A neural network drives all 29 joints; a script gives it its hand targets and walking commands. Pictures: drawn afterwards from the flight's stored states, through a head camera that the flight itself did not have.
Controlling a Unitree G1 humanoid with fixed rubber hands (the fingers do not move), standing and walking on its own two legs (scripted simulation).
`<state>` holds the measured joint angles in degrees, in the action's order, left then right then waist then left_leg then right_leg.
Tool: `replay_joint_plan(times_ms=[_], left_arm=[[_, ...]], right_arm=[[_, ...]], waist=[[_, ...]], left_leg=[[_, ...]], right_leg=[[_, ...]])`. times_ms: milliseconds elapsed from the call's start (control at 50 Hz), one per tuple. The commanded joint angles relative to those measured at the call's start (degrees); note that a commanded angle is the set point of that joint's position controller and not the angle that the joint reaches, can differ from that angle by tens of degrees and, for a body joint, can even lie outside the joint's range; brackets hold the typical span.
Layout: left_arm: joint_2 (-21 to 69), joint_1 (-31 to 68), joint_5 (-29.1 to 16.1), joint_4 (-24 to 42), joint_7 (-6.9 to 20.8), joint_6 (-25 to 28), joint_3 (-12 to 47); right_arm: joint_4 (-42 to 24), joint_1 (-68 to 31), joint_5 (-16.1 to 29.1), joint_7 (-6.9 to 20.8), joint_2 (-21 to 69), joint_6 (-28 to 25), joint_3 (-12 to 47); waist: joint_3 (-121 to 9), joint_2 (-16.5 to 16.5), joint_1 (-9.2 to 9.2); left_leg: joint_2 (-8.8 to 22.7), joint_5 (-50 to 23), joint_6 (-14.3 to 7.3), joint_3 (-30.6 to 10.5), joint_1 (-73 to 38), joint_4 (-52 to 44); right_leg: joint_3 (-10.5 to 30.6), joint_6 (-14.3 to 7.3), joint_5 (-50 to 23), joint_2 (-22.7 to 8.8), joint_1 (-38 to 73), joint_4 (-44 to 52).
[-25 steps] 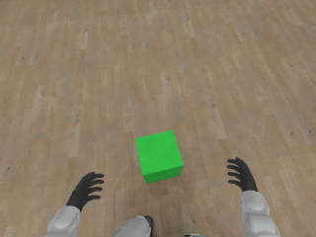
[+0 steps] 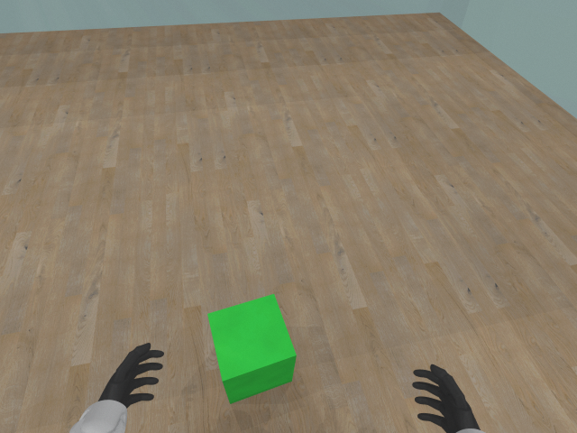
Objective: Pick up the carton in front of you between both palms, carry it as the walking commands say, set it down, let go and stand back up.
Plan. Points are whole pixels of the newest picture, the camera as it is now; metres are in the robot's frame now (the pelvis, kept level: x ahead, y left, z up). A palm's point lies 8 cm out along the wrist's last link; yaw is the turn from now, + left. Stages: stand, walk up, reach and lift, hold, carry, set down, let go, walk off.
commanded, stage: let go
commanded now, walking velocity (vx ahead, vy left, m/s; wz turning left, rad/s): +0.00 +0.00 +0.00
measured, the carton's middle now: (251, 349) +0.45 +0.10 -0.65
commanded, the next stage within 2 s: stand in 0.20 s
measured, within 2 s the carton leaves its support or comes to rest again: neither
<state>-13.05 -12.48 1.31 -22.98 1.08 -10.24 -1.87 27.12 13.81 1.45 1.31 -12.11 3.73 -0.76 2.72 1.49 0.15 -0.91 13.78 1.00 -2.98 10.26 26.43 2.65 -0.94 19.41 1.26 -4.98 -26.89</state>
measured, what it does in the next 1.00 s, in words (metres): stands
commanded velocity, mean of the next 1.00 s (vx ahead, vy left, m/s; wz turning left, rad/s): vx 0.00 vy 0.00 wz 0.00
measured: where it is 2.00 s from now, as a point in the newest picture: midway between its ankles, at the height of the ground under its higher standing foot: outside the picture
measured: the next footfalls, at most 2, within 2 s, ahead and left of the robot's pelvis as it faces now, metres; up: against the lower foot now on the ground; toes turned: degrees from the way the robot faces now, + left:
none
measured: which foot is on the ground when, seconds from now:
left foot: down 0.00-1.00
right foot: down 0.00-1.00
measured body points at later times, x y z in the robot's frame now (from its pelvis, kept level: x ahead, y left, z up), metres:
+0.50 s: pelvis +0.01 +0.03 +0.00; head +0.02 +0.06 +0.44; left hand +0.15 +0.31 -0.12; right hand +0.13 -0.28 -0.08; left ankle +0.01 +0.13 -0.74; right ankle -0.05 -0.11 -0.74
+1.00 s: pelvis +0.01 +0.03 +0.00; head +0.02 +0.06 +0.45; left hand +0.15 +0.32 -0.12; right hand +0.12 -0.27 -0.09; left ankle +0.01 +0.13 -0.74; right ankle -0.05 -0.11 -0.74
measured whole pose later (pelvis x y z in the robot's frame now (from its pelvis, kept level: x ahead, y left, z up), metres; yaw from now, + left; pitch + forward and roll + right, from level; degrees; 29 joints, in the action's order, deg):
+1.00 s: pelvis +0.01 +0.03 +0.00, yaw -2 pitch -1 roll +0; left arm -20.8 -9.6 1.8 -48.2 -1.7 -0.1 -1.1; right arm 50.6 8.0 -1.6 -1.0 -18.6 0.1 -1.9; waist 1.4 3.2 -0.5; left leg -1.7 15.4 -1.7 0.0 11.0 27.2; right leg 4.7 1.8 18.4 -0.3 -4.7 -23.9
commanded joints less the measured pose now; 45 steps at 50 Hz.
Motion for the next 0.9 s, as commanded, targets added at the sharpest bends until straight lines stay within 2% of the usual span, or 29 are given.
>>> replay_joint_plan(times_ms=[0,100,180,200,220,240,280,300,340,440,520,700,880], left_arm=[[-6.1,2.3,0.2,6.0,-0.4,-0.7,-1.8],[-5.5,3.4,0.1,6.8,-0.5,-2.2,-1.2],[-4.9,3.9,-0.1,7.1,-0.5,-3.2,-0.6],[-11.7,5.3,0.8,-0.5,-2.3,2.0,-2.3],[-11.8,3.4,1.4,-1.6,-2.6,4.4,-2.5],[-11.0,3.3,1.6,-2.4,-2.4,5.9,-2.3],[-10.5,2.8,1.8,-4.1,-1.8,7.7,-2.6],[-10.6,2.8,1.7,-5.2,-1.5,8.4,-2.7],[-11.1,2.3,1.4,-7.0,-1.3,9.3,-2.8],[-12.9,2.1,0.9,-11.0,-2.1,10.5,-2.5],[-13.7,1.6,0.7,-13.9,-2.5,10.6,-2.1],[-14.6,2.2,0.6,-18.1,-2.9,10.7,-1.5],[-15.1,3.5,0.5,-21.2,-3.0,10.8,-1.0]], right_arm=[[-5.2,-3.1,-0.5,0.0,-4.6,0.0,-1.8],[-4.9,-2.8,-1.3,0.3,-5.0,1.1,-2.5],[-5.7,-3.7,-1.5,0.9,-5.2,1.7,-2.6],[2.5,-2.8,-4.8,-1.2,-11.6,0.1,-4.7],[3.0,-1.8,-5.1,-1.8,-13.2,-0.8,-5.1],[3.9,-2.7,-5.2,-1.8,-13.3,-1.5,-4.9],[5.1,-4.2,-4.9,-1.8,-12.6,-2.7,-4.6],[5.7,-4.9,-4.7,-1.6,-12.5,-3.1,-4.4],[6.8,-5.8,-4.3,-1.5,-12.8,-3.5,-4.5],[10.1,-4.5,-3.7,-1.9,-13.9,-3.9,-4.5],[12.4,-4.1,-3.6,-2.3,-15.0,-3.7,-4.3],[16.1,-5.2,-3.3,-2.7,-15.9,-3.9,-3.9],[19.4,-6.7,-3.1,-2.6,-16.1,-4.2,-3.5]], waist=[[-1.1,0.2,0.4],[-0.1,-0.5,-0.68],[0.4,-1.2,-0.67],[2.1,8.3,-0.4],[1.7,6.4,-0.93],[1.5,2.9,-0.96],[0.8,-1.9,-0.43],[-0.8,-3.3,-0.14],[-2.8,-3.4,0.16],[-6.7,-3.3,-0.67],[-7.1,-2.9,-0.86],[-6.7,-1.7,-0.63],[-5.7,-1.3,-0.56]], left_leg=[[-3.8,-9.3,-0.2,3.3,-6.7,-1.0],[-3.3,-8.1,0.0,3.2,-8.7,-1.4],[-2.7,-6.7,0.1,2.9,-9.2,-1.7],[1.9,-0.5,0.3,-0.7,2.3,-1.1],[2.6,4.7,-0.5,-1.8,2.8,-1.5],[2.8,9.5,-1.0,-2.5,4.8,-2.3],[3.5,13.9,-1.5,-3.7,8.3,-4.0],[3.9,12.5,-1.8,-4.1,8.6,-4.4],[4.3,7.1,-2.2,-4.2,7.5,-3.8],[4.9,-12.5,-2.4,-3.0,1.1,0.3],[5.3,-19.1,-2.3,-2.7,-1.2,1.1],[5.7,-23.0,-2.4,-2.6,-3.2,0.4],[6.0,-20.3,-2.4,-2.9,-3.9,-1.5]], right_leg=[[-0.6,2.3,-18.1,0.0,-7.1,5.3],[-1.4,1.5,-12.9,0.3,-7.4,5.9],[-2.1,0.9,-9.3,0.6,-7.3,6.1],[1.1,2.1,2.0,-2.2,-11.9,4.9],[2.6,1.4,7.5,-2.4,-12.0,5.0],[3.4,1.0,10.1,-2.5,-12.5,4.7],[3.3,0.4,8.1,-2.3,-10.5,3.2],[2.8,0.5,4.6,-2.3,-8.3,2.2],[2.7,0.7,-1.4,-2.5,-6.1,1.3],[3.4,1.1,-13.4,-3.7,-4.3,1.0],[3.3,1.3,-18.3,-4.0,-3.8,0.9],[3.4,1.5,-21.5,-4.8,-2.8,1.8],[3.8,1.4,-19.4,-5.5,-2.3,3.9]])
